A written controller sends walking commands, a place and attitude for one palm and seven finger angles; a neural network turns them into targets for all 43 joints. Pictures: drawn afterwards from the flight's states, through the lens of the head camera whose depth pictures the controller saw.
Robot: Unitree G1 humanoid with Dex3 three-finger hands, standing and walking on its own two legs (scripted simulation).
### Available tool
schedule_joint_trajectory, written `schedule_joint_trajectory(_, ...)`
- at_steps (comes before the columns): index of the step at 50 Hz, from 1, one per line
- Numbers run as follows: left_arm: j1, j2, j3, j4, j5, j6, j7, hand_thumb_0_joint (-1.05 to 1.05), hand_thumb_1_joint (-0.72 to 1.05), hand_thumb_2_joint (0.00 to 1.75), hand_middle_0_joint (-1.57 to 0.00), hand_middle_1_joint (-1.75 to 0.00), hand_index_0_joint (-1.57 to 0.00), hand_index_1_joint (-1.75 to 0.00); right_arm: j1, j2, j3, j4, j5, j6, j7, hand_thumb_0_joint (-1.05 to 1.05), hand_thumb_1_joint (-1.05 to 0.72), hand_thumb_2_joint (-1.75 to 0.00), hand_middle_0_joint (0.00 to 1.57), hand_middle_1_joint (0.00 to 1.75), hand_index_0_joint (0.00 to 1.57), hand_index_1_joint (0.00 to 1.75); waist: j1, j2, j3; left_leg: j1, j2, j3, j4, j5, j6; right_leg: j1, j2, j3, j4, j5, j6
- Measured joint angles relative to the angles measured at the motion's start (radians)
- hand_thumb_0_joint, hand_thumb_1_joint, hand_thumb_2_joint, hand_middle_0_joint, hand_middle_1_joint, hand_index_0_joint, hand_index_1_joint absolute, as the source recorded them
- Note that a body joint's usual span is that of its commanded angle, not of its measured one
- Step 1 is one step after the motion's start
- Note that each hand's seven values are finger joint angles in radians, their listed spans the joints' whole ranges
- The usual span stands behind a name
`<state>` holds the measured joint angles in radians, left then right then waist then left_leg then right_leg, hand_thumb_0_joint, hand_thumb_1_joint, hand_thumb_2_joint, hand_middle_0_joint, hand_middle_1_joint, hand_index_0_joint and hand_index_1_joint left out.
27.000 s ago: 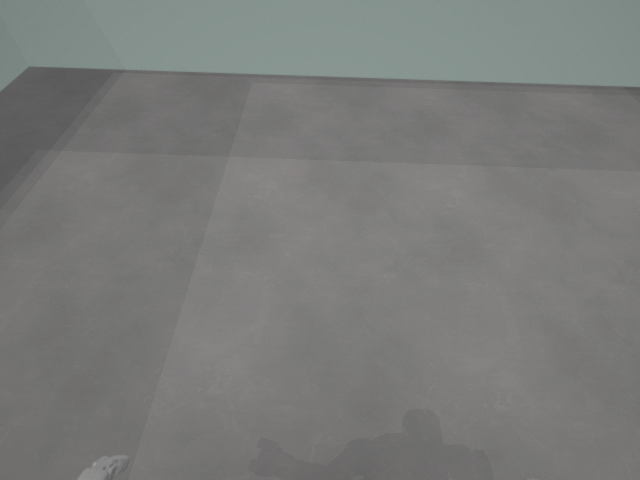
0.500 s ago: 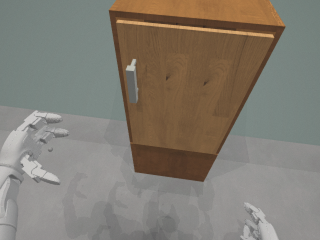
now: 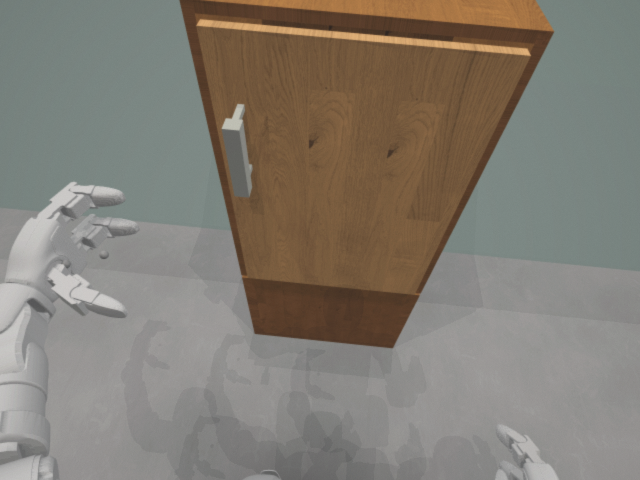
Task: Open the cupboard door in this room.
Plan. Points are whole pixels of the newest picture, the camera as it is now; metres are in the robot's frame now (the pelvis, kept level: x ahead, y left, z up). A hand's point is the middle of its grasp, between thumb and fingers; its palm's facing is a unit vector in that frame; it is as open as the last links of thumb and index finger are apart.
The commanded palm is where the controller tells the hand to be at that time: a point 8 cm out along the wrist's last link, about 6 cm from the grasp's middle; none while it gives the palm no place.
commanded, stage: move the hooked fingers beside the handle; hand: left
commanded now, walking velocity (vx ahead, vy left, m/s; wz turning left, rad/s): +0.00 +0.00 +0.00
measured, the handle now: (241, 151) +0.56 +0.14 +0.07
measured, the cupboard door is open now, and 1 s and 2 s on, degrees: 0 0 0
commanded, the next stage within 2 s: slide the fingers in behind the handle in 1.94 s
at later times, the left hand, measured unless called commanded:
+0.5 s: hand (142, 210) +0.43 +0.25 +0.08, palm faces -0.09 -1.00 +0.01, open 14.0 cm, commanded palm +0.40 +0.30 +0.08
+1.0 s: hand (173, 177) +0.49 +0.23 +0.08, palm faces -0.07 -1.00 +0.00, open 14.0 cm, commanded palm +0.48 +0.27 +0.08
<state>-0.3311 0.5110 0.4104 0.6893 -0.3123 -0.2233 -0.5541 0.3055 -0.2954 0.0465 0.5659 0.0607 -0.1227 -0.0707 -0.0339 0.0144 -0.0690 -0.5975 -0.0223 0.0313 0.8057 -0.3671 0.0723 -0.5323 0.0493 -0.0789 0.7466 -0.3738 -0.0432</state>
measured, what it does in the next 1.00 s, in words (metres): stands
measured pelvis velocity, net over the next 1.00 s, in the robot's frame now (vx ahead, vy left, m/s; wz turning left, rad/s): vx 0.01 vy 0.01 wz -0.02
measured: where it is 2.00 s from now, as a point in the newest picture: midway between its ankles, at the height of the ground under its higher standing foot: outside the picture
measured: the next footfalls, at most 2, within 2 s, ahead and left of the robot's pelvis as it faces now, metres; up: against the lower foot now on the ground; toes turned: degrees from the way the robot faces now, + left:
none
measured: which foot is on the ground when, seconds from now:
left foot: down 0.00-1.00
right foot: down 0.00-1.00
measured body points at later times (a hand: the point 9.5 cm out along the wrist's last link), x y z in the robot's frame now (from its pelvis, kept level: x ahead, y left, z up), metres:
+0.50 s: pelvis +0.01 +0.01 -0.01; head +0.08 +0.03 +0.44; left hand +0.42 +0.31 +0.08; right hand +0.09 -0.26 -0.10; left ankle +0.02 +0.07 -0.71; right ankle +0.00 -0.10 -0.71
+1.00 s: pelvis +0.01 +0.01 -0.01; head +0.11 +0.04 +0.42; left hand +0.49 +0.28 +0.08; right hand +0.02 -0.26 -0.12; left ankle +0.02 +0.07 -0.71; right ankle +0.00 -0.10 -0.71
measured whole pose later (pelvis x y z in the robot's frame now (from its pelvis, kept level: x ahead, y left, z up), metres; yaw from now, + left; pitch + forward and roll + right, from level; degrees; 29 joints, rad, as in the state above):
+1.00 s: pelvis +0.01 +0.01 -0.01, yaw -1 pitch +17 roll -4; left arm -0.86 0.57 0.36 1.17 -0.16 -0.35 -0.40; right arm 0.39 -0.29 0.04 0.63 0.03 0.03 -0.03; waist -0.14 0.01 -0.08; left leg -0.79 -0.02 0.04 0.89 -0.40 0.09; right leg -0.72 0.05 -0.07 0.82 -0.40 -0.02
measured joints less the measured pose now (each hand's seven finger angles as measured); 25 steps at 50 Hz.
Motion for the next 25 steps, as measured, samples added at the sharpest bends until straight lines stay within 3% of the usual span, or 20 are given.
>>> schedule_joint_trajectory(12, -0.130, 0.026, 0.009, 0.145, 0.022, -0.039, -0.012, -0.01, -0.50, 0.30, -0.30, -1.20, -0.30, -1.20, 0.031, -0.004, -0.007, 0.023, 0.001, 0.045, 0.005, 0.01, -0.90, -0.89, 0.20, 0.30, 0.20, 0.30, -0.016, -0.006, -0.004, -0.056, 0.004, 0.004, 0.028, -0.015, 0.004, -0.055, 0.003, 0.003, 0.023, -0.011, 0.003)
schedule_joint_trajectory(25, -0.245, 0.009, -0.028, 0.216, 0.065, -0.057, 0.048, -0.01, -0.49, 0.30, -0.30, -1.20, -0.30, -1.20, 0.046, 0.006, -0.012, 0.020, -0.008, 0.090, 0.026, 0.01, -0.90, -0.89, 0.20, 0.30, 0.20, 0.30, -0.043, -0.001, -0.021, -0.089, -0.002, 0.014, 0.032, -0.022, 0.016, -0.089, -0.003, 0.014, 0.024, -0.013, 0.018)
